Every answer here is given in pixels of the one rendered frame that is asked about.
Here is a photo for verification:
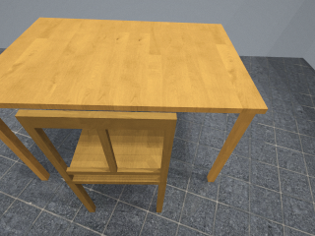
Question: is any chair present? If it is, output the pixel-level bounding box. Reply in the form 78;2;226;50
15;109;177;212

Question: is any table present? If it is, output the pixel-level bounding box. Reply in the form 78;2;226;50
0;17;268;182

